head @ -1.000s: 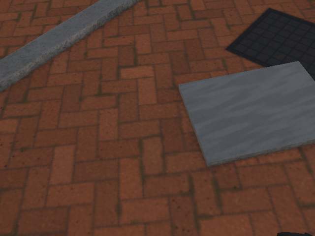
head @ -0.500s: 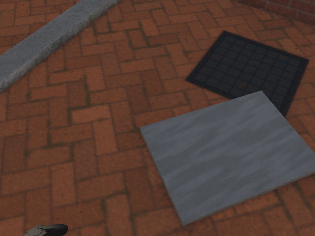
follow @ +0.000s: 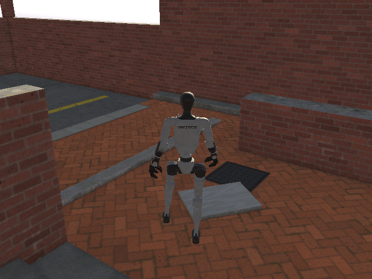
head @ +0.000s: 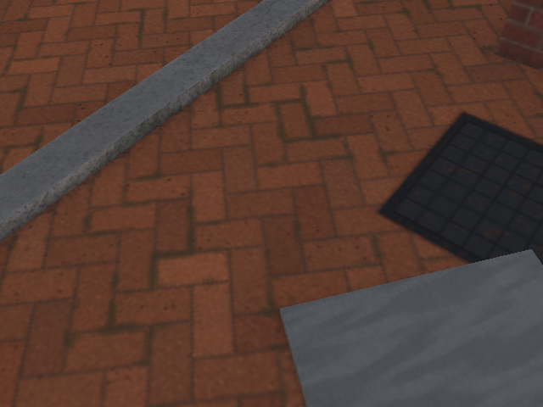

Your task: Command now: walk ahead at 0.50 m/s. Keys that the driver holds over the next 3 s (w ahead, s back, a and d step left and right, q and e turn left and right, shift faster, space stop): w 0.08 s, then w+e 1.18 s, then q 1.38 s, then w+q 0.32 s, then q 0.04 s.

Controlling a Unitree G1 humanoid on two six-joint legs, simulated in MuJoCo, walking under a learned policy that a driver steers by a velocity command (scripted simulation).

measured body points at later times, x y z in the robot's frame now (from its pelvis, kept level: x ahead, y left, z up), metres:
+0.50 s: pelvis +0.27 +0.06 +0.00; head +0.28 +0.06 +0.45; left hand +0.45 +0.30 -0.11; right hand +0.26 -0.21 -0.13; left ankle +0.24 +0.16 -0.75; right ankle +0.32 -0.11 -0.63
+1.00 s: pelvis +0.51 -0.06 +0.04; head +0.53 -0.09 +0.49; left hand +0.70 +0.16 -0.06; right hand +0.58 -0.39 -0.05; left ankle +0.68 +0.08 -0.63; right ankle +0.49 -0.13 -0.70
